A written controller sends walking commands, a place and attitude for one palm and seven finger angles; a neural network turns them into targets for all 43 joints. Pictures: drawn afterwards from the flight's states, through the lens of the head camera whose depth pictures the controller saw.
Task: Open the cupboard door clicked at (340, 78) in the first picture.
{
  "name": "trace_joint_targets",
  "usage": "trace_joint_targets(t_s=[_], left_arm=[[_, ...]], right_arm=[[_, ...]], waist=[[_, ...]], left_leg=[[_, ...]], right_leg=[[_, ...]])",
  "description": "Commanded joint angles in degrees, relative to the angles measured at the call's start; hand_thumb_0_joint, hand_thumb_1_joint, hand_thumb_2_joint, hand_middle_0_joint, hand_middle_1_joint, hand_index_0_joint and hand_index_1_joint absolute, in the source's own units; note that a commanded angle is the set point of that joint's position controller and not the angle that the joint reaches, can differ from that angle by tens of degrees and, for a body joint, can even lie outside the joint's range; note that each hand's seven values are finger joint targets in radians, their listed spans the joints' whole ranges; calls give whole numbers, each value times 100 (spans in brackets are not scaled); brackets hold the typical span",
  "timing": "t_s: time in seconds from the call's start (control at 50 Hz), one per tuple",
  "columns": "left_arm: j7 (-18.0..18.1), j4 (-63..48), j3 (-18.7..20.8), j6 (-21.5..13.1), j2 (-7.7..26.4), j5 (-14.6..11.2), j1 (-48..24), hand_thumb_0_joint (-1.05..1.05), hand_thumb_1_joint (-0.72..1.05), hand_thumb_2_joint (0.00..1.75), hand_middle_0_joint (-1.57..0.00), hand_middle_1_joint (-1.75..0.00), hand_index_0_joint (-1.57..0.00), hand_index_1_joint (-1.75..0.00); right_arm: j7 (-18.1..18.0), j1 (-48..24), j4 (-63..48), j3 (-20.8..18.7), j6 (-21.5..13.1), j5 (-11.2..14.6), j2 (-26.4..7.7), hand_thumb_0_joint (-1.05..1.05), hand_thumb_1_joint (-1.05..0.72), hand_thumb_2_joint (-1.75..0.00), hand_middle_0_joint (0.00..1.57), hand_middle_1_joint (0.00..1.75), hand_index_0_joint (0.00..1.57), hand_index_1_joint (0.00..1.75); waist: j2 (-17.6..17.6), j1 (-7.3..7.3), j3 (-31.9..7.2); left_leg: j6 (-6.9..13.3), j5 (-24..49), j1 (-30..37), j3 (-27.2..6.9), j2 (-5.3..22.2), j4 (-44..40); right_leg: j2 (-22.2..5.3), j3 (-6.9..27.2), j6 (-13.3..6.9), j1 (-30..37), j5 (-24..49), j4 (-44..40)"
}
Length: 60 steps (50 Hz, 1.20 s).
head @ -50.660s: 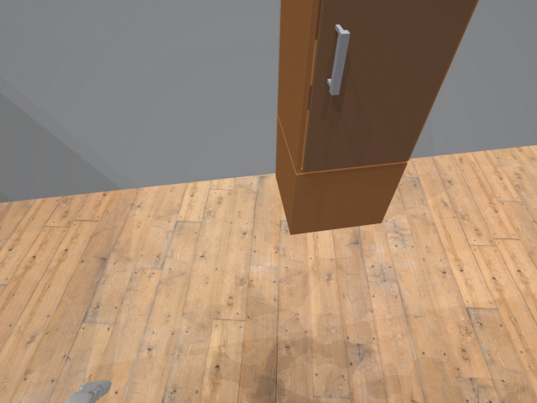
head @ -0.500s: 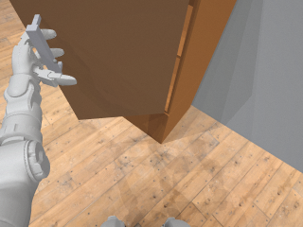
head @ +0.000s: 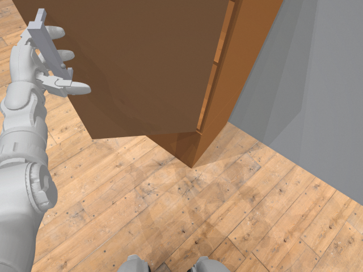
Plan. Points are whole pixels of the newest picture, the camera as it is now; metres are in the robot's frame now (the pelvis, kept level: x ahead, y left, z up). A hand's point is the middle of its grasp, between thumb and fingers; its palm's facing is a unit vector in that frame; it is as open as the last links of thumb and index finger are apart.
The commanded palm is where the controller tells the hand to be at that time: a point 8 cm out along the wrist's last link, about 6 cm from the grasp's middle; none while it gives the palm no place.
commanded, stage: close the thumb around the handle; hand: left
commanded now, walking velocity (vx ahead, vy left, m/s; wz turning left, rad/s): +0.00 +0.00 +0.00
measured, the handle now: (56, 54) +0.56 +0.22 +0.12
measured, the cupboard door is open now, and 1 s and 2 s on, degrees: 44 48 71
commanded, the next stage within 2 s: pull the door open along its arc in 0.58 s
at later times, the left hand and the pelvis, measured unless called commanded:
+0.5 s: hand (63, 70) +0.52 +0.20 +0.12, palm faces +0.03 -1.00 -0.01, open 5.9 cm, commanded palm +0.50 +0.25 +0.12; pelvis +0.01 +0.01 +0.00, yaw +0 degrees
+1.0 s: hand (66, 78) +0.49 +0.19 +0.12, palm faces +0.05 -1.00 +0.00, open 5.6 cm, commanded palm +0.44 +0.24 +0.12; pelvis +0.01 +0.00 +0.01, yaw -1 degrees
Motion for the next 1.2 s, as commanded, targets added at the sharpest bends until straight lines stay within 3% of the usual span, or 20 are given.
trace_joint_targets(t_s=[0.0, 0.04, 0.1, 0.14, 0.18, 0.22, 0.3, 0.36, 0.48, 0.54, 0.6, 0.64, 0.68, 0.84, 1.04, 1.1, 1.12, 1.14, 1.16, 1.18], left_arm=[[-83, -1075, 77, -308, 1326, -153, -2494, 0, -11, 47, -33, -124, -33, -124], [-72, -890, 149, -161, 1479, -125, -2517, 0, 0, 52, -34, -125, -34, -125], [-17, -1326, 40, -189, 1329, -77, -2662, 0, 17, 59, -35, -127, -35, -127], [27, -1601, 258, -363, 1523, -111, -2584, 0, 28, 64, -36, -128, -36, -128], [46, -1671, 183, -461, 1331, -159, -2563, 0, 40, 68, -36, -130, -36, -130], [18, -1565, 63, -449, 1106, -186, -2363, 0, 51, 73, -37, -131, -37, -131], [-34, -1146, 149, -190, 1316, -131, -2206, 0, 73, 83, -39, -133, -39, -133], [-35, -1224, 166, -167, 1432, -98, -2369, 0, 90, 90, -40, -135, -40, -135], [-7, -1481, -9, -473, 1154, -160, -2722, 0, 90, 90, -40, -135, -40, -135], [75, -1204, 221, -390, 1464, -145, -2758, 0, 90, 90, -40, -135, -40, -135], [130, -1149, 37, -302, 1325, -32, -2848, 0, 90, 90, -40, -135, -40, -135], [138, -1216, 207, -330, 1535, -35, -2831, 0, 90, 90, -40, -135, -40, -135], [98, -1258, -49, -326, 1170, -86, -2814, 0, 90, 90, -40, -135, -40, -135], [34, -1897, 173, -447, 1153, -248, -1705, 0, 90, 90, -40, -135, -40, -135], [-3, -3786, -35, -136, 345, -740, 1175, 0, 90, 90, -40, -135, -40, -135], [33, -4421, -332, 19, -129, -884, 1768, 0, 90, 90, -40, -135, -40, -135], [101, -4552, -354, 37, -119, -886, 1594, 0, 90, 90, -40, -135, -40, -135], [979, -4751, 482, 195, -166, -1172, 1159, 0, 90, 90, -40, -135, -40, -135], [1432, -4640, -62, 358, -750, -993, 1210, 0, 90, 90, -40, -135, -40, -135], [1728, -4710, -157, 406, -965, -900, 1065, 0, 90, 90, -40, -135, -40, -135]], right_arm=[[-77, 938, -262, -348, -14, -2, -1011, 0, -90, -90, 20, 30, 20, 30], [-96, 947, -272, -340, 24, 16, -1037, 0, -90, -90, 20, 30, 20, 30], [-80, 966, -314, -370, 25, -10, -1004, 0, -90, -90, 20, 30, 20, 30], [-71, 976, -319, -387, 18, -28, -1000, 0, -90, -90, 20, 30, 20, 30], [-51, 964, -306, -388, 16, -42, -970, 0, -90, -90, 20, 30, 20, 30], [-25, 955, -310, -389, 23, -35, -963, 0, -90, -90, 20, 30, 20, 30], [-56, 935, -301, -388, 89, 2, -1008, 0, -90, -90, 20, 30, 20, 30], [-83, 904, -337, -358, 89, 7, -1000, 0, -90, -90, 20, 30, 20, 30], [-89, 876, -256, -381, 18, -17, -971, 0, -90, -90, 20, 30, 20, 30], [-100, 892, -234, -347, 15, -11, -1015, 0, -90, -90, 20, 30, 20, 30], [-91, 896, -229, -343, -12, -23, -997, 0, -90, -90, 20, 30, 20, 30], [-102, 923, -244, -352, -13, -32, -1026, 0, -90, -90, 20, 30, 20, 30], [-94, 887, -285, -344, -18, -24, -974, 0, -90, -90, 20, 30, 20, 30], [-32, 756, -453, -393, -3, -5, -951, 0, -90, -90, 20, 30, 20, 30], [25, 123, -969, -441, -57, 174, -770, 0, -90, -90, 20, 30, 20, 30], [48, -160, -1097, -415, -134, 224, -693, 0, -90, -90, 20, 30, 20, 30], [27, -209, -1061, -418, -149, 234, -706, 0, -90, -90, 20, 30, 20, 30], [15, -416, -1007, -424, -205, 205, -540, 0, -90, -90, 20, 30, 20, 30], [45, -461, -944, -399, -263, 168, -535, 0, -90, -90, 20, 30, 20, 30], [56, -452, -873, -417, -306, 163, -543, 0, -90, -90, 20, 30, 20, 30]], waist=[[519, -19, -2544], [366, -37, -2259], [710, -18, -2523], [791, 73, -2832], [694, 56, -2824], [691, 36, -2692], [296, 20, -2295], [467, 20, -2276], [724, -96, -2494], [617, -53, -2463], [615, -100, -2397], [566, -66, -2637], [665, -82, -2621], [721, 306, -2923], [270, 828, -2511], [6, 819, -2052], [55, 756, -1883], [-66, 1198, -1768], [16, 919, -1445], [-6, 815, -1360]], left_leg=[[144, 2123, 2483, -437, -192, -239], [180, 1918, 2196, -400, -214, -288], [151, 2168, 2570, -441, -195, -269], [129, 2513, 2790, -454, -186, -210], [120, 2582, 2841, -468, -172, -215], [133, 2657, 2825, -442, -187, -200], [161, 2221, 2382, -389, -188, -296], [157, 2193, 2376, -387, -200, -304], [99, 2305, 2864, -537, -134, -211], [115, 2187, 2625, -527, -161, -234], [122, 2006, 2526, -515, -168, -235], [133, 2110, 2580, -516, -173, -213], [115, 2093, 2595, -496, -183, -232], [113, 2526, 2803, -377, -200, -258], [178, 2931, 2740, -91, -274, -625], [184, 2660, 2638, -32, -294, -778], [198, 2530, 2622, -15, -307, -773], [114, 2315, 2360, -30, -330, -835], [82, 2067, 2403, -43, -335, -906], [45, 1980, 2467, -117, -297, -906]], right_leg=[[181, 262, 123, 409, 2302, -534], [173, 288, 142, 468, 2258, -580], [175, 256, 114, 313, 2268, -558], [193, 271, 100, 441, 2513, -496], [213, 244, 102, 445, 2544, -481], [221, 223, 91, 417, 2603, -480], [185, 245, 131, 504, 2464, -559], [162, 256, 115, 489, 2435, -550], [196, 227, 94, 63, 2150, -511], [176, 241, 103, 169, 2127, -484], [162, 243, 120, 127, 2003, -510], [163, 263, 129, 243, 2129, -491], [167, 253, 118, 240, 2137, -499], [208, 244, 76, 706, 2621, -471], [142, 260, 87, 1832, 3647, -641], [110, 253, 126, 1935, 3704, -755], [104, 274, 127, 1880, 3627, -798], [112, 175, 135, 1831, 3195, -887], [119, 154, 145, 1660, 2909, -925], [117, 96, 141, 1426, 2630, -933]])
